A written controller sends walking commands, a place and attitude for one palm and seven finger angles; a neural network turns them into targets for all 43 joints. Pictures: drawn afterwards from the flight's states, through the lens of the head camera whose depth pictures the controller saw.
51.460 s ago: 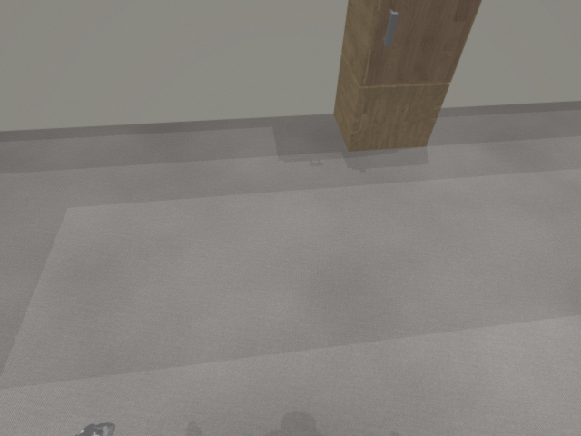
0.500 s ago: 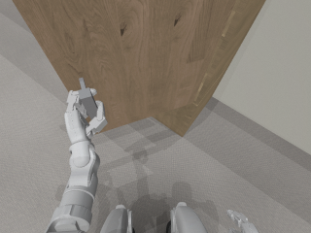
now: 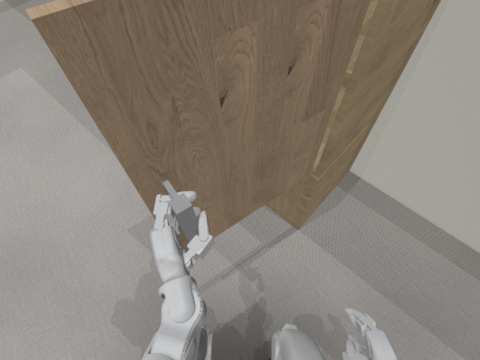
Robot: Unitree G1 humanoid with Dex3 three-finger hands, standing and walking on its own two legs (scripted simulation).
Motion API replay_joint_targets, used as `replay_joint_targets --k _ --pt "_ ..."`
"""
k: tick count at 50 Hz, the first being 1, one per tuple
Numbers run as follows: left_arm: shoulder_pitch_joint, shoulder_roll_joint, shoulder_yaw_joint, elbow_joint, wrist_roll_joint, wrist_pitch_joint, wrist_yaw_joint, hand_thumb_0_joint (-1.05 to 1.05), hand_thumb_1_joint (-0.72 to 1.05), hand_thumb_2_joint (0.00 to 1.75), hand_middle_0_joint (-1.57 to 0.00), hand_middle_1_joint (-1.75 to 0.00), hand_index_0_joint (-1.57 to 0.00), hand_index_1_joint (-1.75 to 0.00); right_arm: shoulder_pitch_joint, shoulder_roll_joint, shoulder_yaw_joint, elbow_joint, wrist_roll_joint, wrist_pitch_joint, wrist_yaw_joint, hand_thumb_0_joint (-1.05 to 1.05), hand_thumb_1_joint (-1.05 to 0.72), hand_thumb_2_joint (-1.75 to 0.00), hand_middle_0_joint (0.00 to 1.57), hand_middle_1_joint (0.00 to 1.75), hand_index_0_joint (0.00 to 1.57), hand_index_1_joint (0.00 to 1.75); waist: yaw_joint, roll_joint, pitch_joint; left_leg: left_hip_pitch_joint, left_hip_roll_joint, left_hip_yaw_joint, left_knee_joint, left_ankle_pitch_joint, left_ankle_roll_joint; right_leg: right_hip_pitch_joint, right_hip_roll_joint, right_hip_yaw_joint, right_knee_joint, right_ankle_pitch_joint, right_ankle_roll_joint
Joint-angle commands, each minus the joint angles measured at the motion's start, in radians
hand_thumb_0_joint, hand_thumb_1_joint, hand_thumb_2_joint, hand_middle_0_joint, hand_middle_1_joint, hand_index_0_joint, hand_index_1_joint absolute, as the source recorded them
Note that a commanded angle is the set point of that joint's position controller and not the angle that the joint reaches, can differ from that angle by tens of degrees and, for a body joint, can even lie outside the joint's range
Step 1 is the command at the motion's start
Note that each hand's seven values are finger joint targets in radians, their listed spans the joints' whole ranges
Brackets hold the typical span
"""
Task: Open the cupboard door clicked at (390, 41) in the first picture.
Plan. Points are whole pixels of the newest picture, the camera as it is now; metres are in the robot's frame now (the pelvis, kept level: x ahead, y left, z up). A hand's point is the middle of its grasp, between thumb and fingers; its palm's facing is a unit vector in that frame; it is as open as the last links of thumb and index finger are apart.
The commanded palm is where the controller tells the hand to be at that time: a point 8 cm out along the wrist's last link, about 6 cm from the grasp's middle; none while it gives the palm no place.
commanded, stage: open thumb and fingers to let go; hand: left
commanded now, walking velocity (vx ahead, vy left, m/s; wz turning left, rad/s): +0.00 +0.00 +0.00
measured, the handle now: (181, 212) +0.36 +0.12 +0.01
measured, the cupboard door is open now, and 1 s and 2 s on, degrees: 78 78 80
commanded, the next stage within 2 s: slide the hand sideways off the handle in 0.84 s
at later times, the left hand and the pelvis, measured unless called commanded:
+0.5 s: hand (204, 233) +0.32 +0.07 +0.02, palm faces +0.36 -0.93 -0.01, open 11.9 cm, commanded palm +0.27 +0.12 +0.01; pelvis -0.02 +0.00 -0.01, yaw +1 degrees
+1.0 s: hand (200, 237) +0.31 +0.08 +0.02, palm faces +0.25 -0.97 -0.03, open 14.5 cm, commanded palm +0.27 +0.12 +0.01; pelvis -0.02 +0.02 -0.01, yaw +0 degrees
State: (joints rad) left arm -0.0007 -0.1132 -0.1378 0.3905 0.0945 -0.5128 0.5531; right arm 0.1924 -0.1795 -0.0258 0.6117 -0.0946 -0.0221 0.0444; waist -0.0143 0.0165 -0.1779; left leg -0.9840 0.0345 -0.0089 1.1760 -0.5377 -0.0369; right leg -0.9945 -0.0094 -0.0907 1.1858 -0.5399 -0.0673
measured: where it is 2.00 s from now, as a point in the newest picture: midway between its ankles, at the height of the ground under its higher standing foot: outside the picture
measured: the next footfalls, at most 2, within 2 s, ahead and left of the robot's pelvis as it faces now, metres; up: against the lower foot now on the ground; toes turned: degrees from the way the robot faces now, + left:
none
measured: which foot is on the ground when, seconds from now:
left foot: down 0.00-1.00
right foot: down 0.00-1.00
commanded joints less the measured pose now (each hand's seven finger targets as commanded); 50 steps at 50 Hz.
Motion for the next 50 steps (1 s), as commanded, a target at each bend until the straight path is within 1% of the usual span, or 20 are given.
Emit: replay_joint_targets --k 1,3,6,9,11,13,14,17,21,23,24,33,35,37,41,42,47,48,49,50 --pt "-0.286 0.012 -0.030 -0.219 0.079 -0.078 0.034 0.00 0.90 0.90 -0.40 -1.35 -0.40 -1.35 -0.035 -0.091 -0.029 -0.103 -0.004 -0.068 -0.023 0.00 -0.90 -0.90 0.20 0.30 0.20 0.30 -0.046 -0.107 -0.285 0.070 -0.056 0.006 -0.063 0.194 0.042 0.261 -0.028 0.130 -0.202 0.322 0.054" --pt "-0.301 0.030 -0.007 -0.199 0.092 -0.088 0.047 0.00 0.76 0.84 -0.39 -1.34 -0.39 -1.34 -0.043 -0.086 -0.030 -0.098 -0.008 -0.075 -0.034 0.00 -0.90 -0.90 0.20 0.30 0.20 0.30 -0.036 -0.106 -0.302 0.041 -0.060 0.008 -0.045 0.169 0.043 0.270 -0.037 0.162 -0.212 0.272 0.058" --pt "-0.282 0.027 0.008 -0.176 0.053 -0.087 0.034 0.00 0.55 0.75 -0.38 -1.31 -0.38 -1.31 -0.053 -0.085 -0.029 -0.096 -0.001 -0.080 -0.040 0.00 -0.90 -0.90 0.20 0.30 0.20 0.30 -0.028 -0.116 -0.318 0.025 -0.064 0.011 -0.045 0.142 0.040 0.309 -0.052 0.195 -0.241 0.238 0.065" --pt "-0.264 0.003 -0.003 -0.167 0.013 -0.070 0.015 0.00 0.34 0.66 -0.36 -1.29 -0.36 -1.29 -0.051 -0.088 -0.028 -0.105 0.007 -0.077 -0.039 0.00 -0.90 -0.90 0.20 0.30 0.20 0.30 -0.026 -0.113 -0.328 0.034 -0.066 0.011 -0.053 0.153 0.040 0.326 -0.051 0.188 -0.245 0.264 0.067" --pt "-0.289 0.028 0.020 -0.176 -0.004 -0.067 0.009 0.00 0.20 0.60 -0.35 -1.27 -0.35 -1.27 -0.050 -0.093 -0.029 -0.104 0.010 -0.074 -0.042 0.00 -0.90 -0.90 0.20 0.30 0.20 0.30 -0.029 -0.138 -0.333 0.022 -0.065 0.008 -0.052 0.146 0.039 0.342 -0.057 0.204 -0.256 0.256 0.073" --pt "-0.271 0.020 0.015 -0.158 0.000 -0.062 0.005 0.00 0.06 0.54 -0.34 -1.26 -0.34 -1.26 -0.049 -0.093 -0.028 -0.107 0.010 -0.071 -0.041 0.00 -0.90 -0.90 0.20 0.30 0.20 0.30 -0.022 -0.121 -0.323 0.031 -0.064 0.007 -0.060 0.158 0.040 0.331 -0.050 0.185 -0.244 0.261 0.066" --pt "-0.296 0.010 0.002 -0.153 0.001 -0.062 0.004 0.00 -0.01 0.51 -0.33 -1.25 -0.33 -1.25 -0.049 -0.095 -0.028 -0.104 0.010 -0.072 -0.041 0.00 -0.90 -0.90 0.20 0.30 0.20 0.30 -0.035 -0.127 -0.311 0.034 -0.063 0.007 -0.059 0.155 0.042 0.315 -0.049 0.179 -0.243 0.260 0.067" --pt "-0.314 0.039 0.031 -0.143 0.010 -0.071 0.009 0.00 -0.22 0.42 -0.32 -1.23 -0.32 -1.23 -0.048 -0.100 -0.028 -0.109 0.007 -0.071 -0.041 0.00 -0.90 -0.90 0.20 0.30 0.20 0.30 -0.025 -0.121 -0.307 0.024 -0.064 0.004 -0.058 0.147 0.044 0.304 -0.045 0.176 -0.240 0.222 0.060" --pt "-0.330 0.023 0.022 -0.126 0.014 -0.081 0.014 0.00 -0.50 0.30 -0.30 -1.20 -0.30 -1.20 -0.048 -0.097 -0.029 -0.106 0.005 -0.069 -0.037 0.00 -0.90 -0.90 0.20 0.30 0.20 0.30 -0.026 -0.107 -0.303 0.037 -0.065 0.008 -0.064 0.142 0.043 0.285 -0.040 0.162 -0.234 0.211 0.058" --pt "-0.332 0.023 0.023 -0.110 0.020 -0.081 0.018 0.00 -0.50 0.30 -0.30 -1.20 -0.30 -1.20 -0.049 -0.099 -0.030 -0.106 0.004 -0.068 -0.038 0.00 -0.90 -0.90 0.20 0.30 0.20 0.30 -0.025 -0.105 -0.306 0.043 -0.063 0.008 -0.065 0.150 0.045 0.271 -0.035 0.151 -0.224 0.214 0.054" --pt "-0.355 0.012 0.012 -0.112 0.020 -0.082 0.020 0.00 -0.50 0.30 -0.29 -1.15 -0.29 -1.15 -0.048 -0.099 -0.030 -0.102 0.003 -0.068 -0.038 0.00 -0.90 -0.90 0.20 0.30 0.20 0.30 -0.034 -0.098 -0.307 0.052 -0.062 0.008 -0.065 0.151 0.046 0.260 -0.032 0.143 -0.219 0.218 0.054" --pt "-0.342 -0.019 -0.003 -0.089 0.035 -0.060 0.041 0.00 -0.50 0.30 -0.22 -0.70 -0.22 -0.70 -0.035 -0.103 -0.030 -0.109 -0.002 -0.062 -0.033 0.00 -0.90 -0.90 0.20 0.30 0.20 0.30 -0.022 -0.093 -0.333 0.094 -0.059 0.004 -0.091 0.181 0.046 0.237 -0.009 0.082 -0.186 0.242 0.042" --pt "-0.372 -0.024 -0.011 -0.094 0.037 -0.059 0.046 0.00 -0.50 0.30 -0.20 -0.60 -0.20 -0.60 -0.034 -0.104 -0.029 -0.105 0.000 -0.061 -0.032 0.00 -0.90 -0.90 0.20 0.30 0.20 0.30 -0.033 -0.090 -0.321 0.097 -0.058 0.004 -0.094 0.170 0.045 0.224 -0.008 0.080 -0.189 0.227 0.043" --pt "-0.359 -0.046 -0.029 -0.102 0.044 -0.055 0.049 0.00 -0.50 0.30 -0.18 -0.50 -0.18 -0.50 -0.035 -0.105 -0.029 -0.115 -0.001 -0.062 -0.030 0.00 -0.90 -0.90 0.20 0.30 0.20 0.30 -0.027 -0.064 -0.321 0.114 -0.056 -0.003 -0.102 0.186 0.044 0.209 -0.003 0.063 -0.180 0.232 0.036" --pt "-0.368 -0.069 -0.045 -0.099 0.037 -0.049 0.054 0.00 -0.50 0.30 -0.15 -0.30 -0.15 -0.30 -0.037 -0.103 -0.026 -0.109 0.000 -0.064 -0.025 0.00 -0.90 -0.90 0.20 0.30 0.20 0.30 -0.035 -0.079 -0.314 0.125 -0.055 -0.004 -0.103 0.181 0.043 0.193 0.001 0.053 -0.179 0.222 0.037" --pt "-0.366 -0.052 -0.030 -0.101 0.041 -0.047 0.057 0.00 -0.50 0.30 -0.15 -0.30 -0.15 -0.30 -0.036 -0.107 -0.027 -0.114 -0.001 -0.065 -0.027 0.00 -0.90 -0.90 0.20 0.30 0.20 0.30 -0.028 -0.074 -0.313 0.119 -0.053 -0.011 -0.106 0.183 0.042 0.191 0.002 0.048 -0.172 0.215 0.034" --pt "-0.391 -0.080 -0.054 -0.103 0.047 -0.039 0.068 0.00 -0.50 0.30 -0.15 -0.30 -0.15 -0.30 -0.046 -0.106 -0.024 -0.113 -0.001 -0.068 -0.026 0.00 -0.90 -0.90 0.20 0.30 0.20 0.30 -0.032 -0.067 -0.317 0.134 -0.051 -0.020 -0.112 0.173 0.040 0.163 0.005 0.035 -0.162 0.188 0.031" --pt "-0.356 0.012 -0.268 -0.121 0.176 -0.064 -0.132 0.00 -0.50 0.30 -0.15 -0.30 -0.15 -0.30 0.013 -0.145 -0.028 -0.099 0.003 -0.053 -0.019 0.00 -0.90 -0.90 0.20 0.30 0.20 0.30 -0.115 -0.080 -0.302 0.157 -0.044 -0.015 -0.075 0.176 0.054 0.134 -0.008 0.061 -0.152 0.248 0.031" --pt "-0.409 0.078 -0.190 -0.175 0.138 -0.101 -0.236 0.00 -0.50 0.30 -0.15 -0.30 -0.15 -0.30 0.019 -0.136 -0.035 -0.121 0.014 -0.049 -0.021 0.00 -0.90 -0.90 0.20 0.30 0.20 0.30 -0.088 -0.059 -0.336 0.144 -0.050 -0.015 -0.063 0.188 0.059 0.159 -0.017 0.070 -0.143 0.281 0.025" --pt "-0.417 0.103 -0.194 -0.211 0.116 -0.118 -0.318 0.00 -0.50 0.30 -0.15 -0.30 -0.15 -0.30 0.011 -0.140 -0.034 -0.134 0.021 -0.046 -0.026 0.00 -0.90 -0.90 0.20 0.30 0.20 0.30 -0.077 -0.029 -0.366 0.152 -0.054 -0.016 -0.061 0.180 0.060 0.173 -0.016 0.079 -0.134 0.283 0.023"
